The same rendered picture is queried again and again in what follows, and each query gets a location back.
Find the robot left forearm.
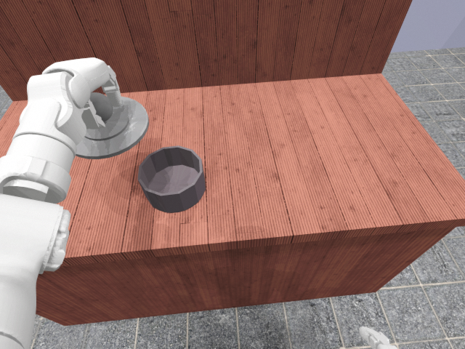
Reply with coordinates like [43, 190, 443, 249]
[0, 66, 91, 204]

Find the left robot upper arm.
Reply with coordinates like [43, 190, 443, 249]
[0, 193, 70, 349]

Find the left robot hand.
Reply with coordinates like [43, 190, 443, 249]
[42, 57, 122, 129]

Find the knob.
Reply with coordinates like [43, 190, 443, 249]
[90, 92, 113, 122]

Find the table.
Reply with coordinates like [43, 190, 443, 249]
[0, 0, 465, 326]

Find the lid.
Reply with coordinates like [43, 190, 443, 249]
[76, 97, 149, 159]

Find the right robot hand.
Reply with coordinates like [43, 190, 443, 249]
[359, 326, 397, 349]

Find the pot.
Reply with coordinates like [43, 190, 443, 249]
[137, 145, 206, 213]

